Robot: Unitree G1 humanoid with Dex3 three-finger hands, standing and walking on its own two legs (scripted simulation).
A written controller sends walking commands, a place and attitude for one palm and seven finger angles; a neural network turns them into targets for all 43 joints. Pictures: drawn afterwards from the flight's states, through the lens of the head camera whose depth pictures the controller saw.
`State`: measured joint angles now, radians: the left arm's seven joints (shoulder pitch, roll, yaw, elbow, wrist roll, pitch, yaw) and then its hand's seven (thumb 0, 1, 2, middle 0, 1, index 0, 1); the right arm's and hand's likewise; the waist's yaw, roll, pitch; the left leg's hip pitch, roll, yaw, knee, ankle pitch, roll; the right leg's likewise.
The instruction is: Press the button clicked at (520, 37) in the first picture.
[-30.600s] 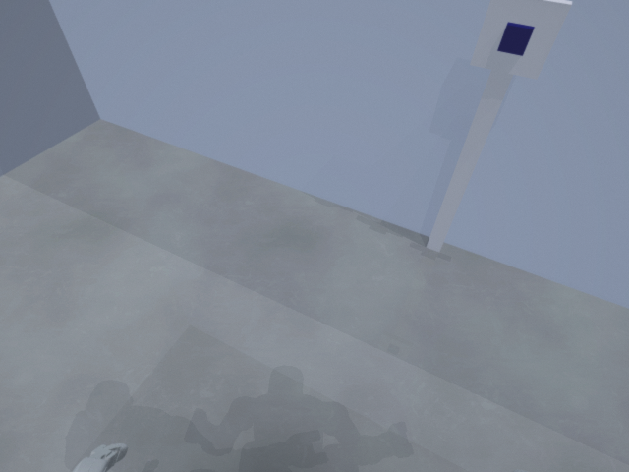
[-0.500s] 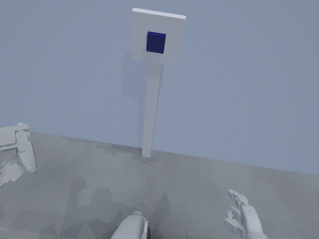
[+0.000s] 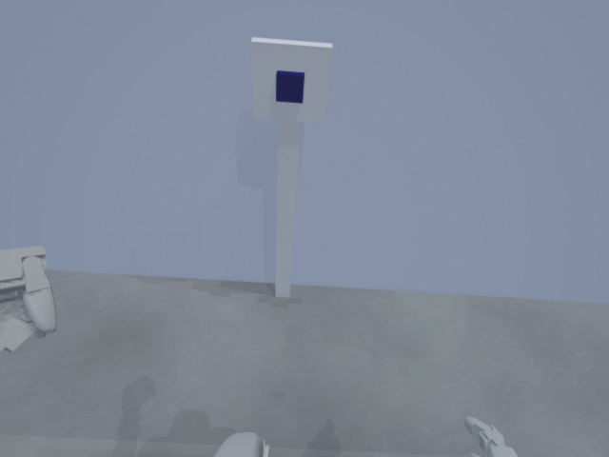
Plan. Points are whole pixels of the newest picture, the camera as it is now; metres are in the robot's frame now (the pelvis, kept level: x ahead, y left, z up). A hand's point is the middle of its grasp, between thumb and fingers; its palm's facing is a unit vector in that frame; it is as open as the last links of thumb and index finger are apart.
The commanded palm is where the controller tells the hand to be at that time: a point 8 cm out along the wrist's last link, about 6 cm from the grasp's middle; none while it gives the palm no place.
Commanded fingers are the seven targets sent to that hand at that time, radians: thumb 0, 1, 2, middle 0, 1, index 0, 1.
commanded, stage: stop stepping back and stand still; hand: left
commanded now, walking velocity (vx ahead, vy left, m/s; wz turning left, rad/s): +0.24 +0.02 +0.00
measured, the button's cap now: (290, 86) +0.86 +0.11 +0.13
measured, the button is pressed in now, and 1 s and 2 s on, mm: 0 0 0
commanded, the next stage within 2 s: let the arm hang, fingers relaxed in 1.14 s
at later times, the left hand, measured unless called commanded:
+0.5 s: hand (15, 356) +0.15 +0.27 +0.18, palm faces +0.43 -0.75 -0.50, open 3.1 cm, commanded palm +0.09 +0.31 +0.20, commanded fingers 0.00 0.90 0.90 -1.30 -1.50 -1.30 -1.50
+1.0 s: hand (50, 314) +0.19 +0.27 +0.17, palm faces +0.35 -0.80 -0.49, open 3.1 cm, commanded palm +0.13 +0.32 +0.20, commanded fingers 0.00 0.90 0.90 -1.30 -1.50 -1.30 -1.50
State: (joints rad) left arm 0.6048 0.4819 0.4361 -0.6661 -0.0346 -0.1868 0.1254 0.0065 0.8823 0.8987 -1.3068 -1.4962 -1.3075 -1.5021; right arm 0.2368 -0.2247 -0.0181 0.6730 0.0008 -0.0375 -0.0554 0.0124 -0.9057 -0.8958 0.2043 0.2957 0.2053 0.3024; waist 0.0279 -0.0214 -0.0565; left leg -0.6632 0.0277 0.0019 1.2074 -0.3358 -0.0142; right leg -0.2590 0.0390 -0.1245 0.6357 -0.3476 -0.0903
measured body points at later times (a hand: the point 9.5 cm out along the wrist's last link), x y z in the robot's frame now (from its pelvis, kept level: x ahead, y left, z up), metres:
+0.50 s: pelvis -0.03 +0.02 +0.00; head -0.02 +0.00 +0.45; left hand +0.12 +0.30 +0.20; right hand +0.12 -0.20 -0.11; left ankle -0.03 +0.16 -0.68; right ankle +0.00 -0.07 -0.72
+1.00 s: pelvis +0.02 +0.03 +0.02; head +0.04 +0.03 +0.47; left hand +0.17 +0.31 +0.20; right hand +0.20 -0.19 -0.07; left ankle +0.02 +0.15 -0.72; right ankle +0.00 -0.07 -0.72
